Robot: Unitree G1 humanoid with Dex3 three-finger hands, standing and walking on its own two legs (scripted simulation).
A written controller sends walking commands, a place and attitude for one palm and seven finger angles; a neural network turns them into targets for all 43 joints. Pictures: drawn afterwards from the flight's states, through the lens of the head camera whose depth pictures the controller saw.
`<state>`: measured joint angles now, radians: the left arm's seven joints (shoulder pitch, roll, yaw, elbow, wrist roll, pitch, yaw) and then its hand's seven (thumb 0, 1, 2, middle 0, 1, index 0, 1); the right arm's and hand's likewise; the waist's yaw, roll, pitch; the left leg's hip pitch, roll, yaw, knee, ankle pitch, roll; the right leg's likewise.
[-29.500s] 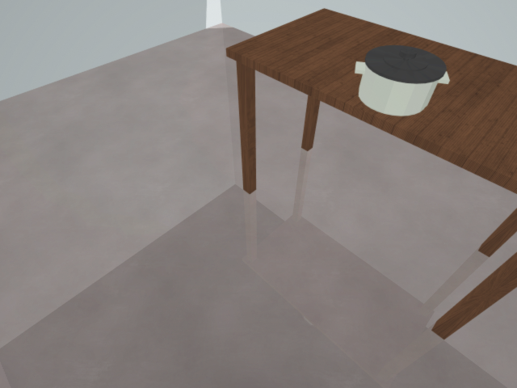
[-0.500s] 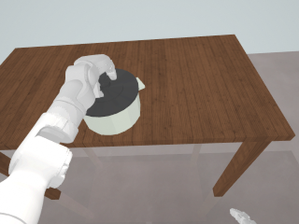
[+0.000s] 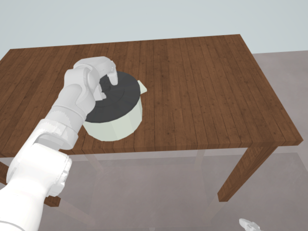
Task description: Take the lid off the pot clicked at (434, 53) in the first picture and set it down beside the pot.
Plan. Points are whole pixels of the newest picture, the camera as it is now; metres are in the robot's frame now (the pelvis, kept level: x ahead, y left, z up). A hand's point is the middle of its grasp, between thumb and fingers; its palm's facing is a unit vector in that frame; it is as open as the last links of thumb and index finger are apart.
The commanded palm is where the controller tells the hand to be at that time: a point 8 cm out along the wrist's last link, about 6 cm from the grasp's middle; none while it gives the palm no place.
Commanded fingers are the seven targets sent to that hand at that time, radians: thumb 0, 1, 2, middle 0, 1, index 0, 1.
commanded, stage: close the fingers and squeeze the knob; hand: left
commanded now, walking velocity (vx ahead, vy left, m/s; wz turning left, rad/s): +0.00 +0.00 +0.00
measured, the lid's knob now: (103, 87) +0.48 +0.14 +0.12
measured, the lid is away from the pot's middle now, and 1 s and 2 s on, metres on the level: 0.01 0.00 0.01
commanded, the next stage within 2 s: lift the lid straight up in 1.10 s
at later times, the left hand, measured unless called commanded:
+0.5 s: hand (99, 89) +0.44 +0.14 +0.14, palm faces -0.34 -0.06 -0.94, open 6.9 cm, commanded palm +0.43 +0.14 +0.19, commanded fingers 0.00 0.52 0.65 -0.80 -1.02 -0.82 -1.02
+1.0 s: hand (99, 88) +0.45 +0.14 +0.14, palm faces -0.36 -0.06 -0.93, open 6.9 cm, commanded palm +0.44 +0.14 +0.19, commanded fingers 0.00 0.67 0.87 -0.83 -1.04 -0.89 -1.06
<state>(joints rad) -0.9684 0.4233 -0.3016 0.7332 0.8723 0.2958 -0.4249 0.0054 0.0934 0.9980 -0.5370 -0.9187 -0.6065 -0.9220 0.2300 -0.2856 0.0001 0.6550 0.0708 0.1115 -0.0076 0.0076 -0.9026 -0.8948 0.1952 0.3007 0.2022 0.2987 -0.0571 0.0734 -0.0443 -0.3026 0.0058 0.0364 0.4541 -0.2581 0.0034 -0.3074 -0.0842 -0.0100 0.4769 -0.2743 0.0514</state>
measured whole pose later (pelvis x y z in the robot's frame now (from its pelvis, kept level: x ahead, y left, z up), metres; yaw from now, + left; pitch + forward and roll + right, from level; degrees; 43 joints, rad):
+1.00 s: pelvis -0.01 +0.00 +0.00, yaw +0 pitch +6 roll +1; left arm -1.00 0.42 -0.30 0.79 0.87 0.28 -0.43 0.03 0.30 0.72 -0.67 -0.96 -0.72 -0.99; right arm 0.24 -0.29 0.00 0.66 0.07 0.12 -0.02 0.01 -0.90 -0.89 0.20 0.30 0.20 0.30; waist -0.06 0.07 -0.04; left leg -0.31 0.01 0.03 0.46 -0.25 0.00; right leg -0.31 -0.08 -0.01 0.48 -0.27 0.05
